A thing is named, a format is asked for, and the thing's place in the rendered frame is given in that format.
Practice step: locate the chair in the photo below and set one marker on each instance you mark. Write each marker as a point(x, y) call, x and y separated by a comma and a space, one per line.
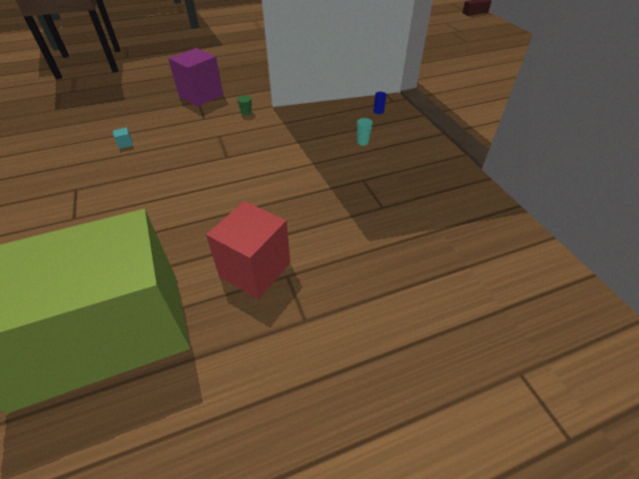
point(31, 8)

